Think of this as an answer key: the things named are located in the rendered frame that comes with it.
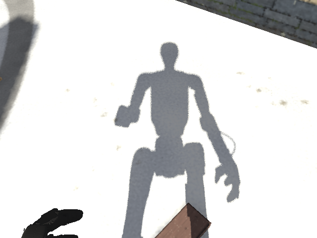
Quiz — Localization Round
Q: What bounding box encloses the robot left hand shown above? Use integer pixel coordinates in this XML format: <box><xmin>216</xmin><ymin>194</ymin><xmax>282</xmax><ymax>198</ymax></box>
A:
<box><xmin>21</xmin><ymin>208</ymin><xmax>83</xmax><ymax>238</ymax></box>

